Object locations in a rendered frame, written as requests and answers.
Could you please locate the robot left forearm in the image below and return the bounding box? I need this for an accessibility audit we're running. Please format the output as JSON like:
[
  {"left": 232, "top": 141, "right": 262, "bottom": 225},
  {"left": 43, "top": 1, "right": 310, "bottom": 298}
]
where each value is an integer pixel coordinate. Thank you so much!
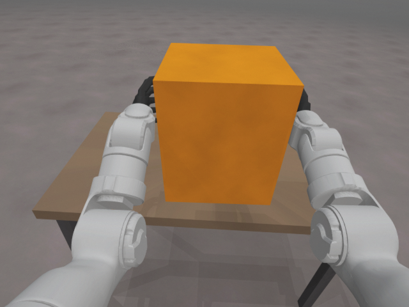
[{"left": 72, "top": 103, "right": 155, "bottom": 257}]

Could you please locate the table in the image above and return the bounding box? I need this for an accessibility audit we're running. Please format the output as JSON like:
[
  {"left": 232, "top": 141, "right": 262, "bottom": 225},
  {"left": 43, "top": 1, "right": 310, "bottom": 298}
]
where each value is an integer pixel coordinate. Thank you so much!
[{"left": 32, "top": 112, "right": 336, "bottom": 307}]

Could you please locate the robot left hand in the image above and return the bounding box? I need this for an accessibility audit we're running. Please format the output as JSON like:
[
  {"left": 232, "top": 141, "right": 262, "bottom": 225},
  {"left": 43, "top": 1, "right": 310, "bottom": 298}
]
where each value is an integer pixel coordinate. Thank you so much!
[{"left": 132, "top": 76, "right": 157, "bottom": 123}]

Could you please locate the right robot upper arm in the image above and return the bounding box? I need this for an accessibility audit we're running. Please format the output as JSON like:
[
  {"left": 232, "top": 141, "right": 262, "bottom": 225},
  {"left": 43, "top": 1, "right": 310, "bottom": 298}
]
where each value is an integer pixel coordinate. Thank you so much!
[{"left": 309, "top": 205, "right": 409, "bottom": 307}]

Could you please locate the carton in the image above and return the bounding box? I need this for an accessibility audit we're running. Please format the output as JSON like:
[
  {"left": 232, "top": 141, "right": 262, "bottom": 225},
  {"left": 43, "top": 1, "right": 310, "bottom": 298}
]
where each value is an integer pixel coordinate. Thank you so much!
[{"left": 153, "top": 43, "right": 304, "bottom": 205}]

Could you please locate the left robot upper arm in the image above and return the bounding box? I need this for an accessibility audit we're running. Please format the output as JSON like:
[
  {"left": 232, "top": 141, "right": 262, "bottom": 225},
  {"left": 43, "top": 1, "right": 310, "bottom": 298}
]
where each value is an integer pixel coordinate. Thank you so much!
[{"left": 5, "top": 209, "right": 147, "bottom": 307}]

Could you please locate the robot right forearm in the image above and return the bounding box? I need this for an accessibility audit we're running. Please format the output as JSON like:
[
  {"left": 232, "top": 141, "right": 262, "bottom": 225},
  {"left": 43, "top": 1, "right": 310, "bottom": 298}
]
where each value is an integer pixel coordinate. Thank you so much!
[{"left": 288, "top": 110, "right": 399, "bottom": 252}]

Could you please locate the robot right hand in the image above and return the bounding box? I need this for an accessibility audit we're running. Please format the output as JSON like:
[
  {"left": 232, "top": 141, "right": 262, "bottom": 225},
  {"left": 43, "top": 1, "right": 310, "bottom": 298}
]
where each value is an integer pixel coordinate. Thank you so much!
[{"left": 297, "top": 89, "right": 311, "bottom": 112}]

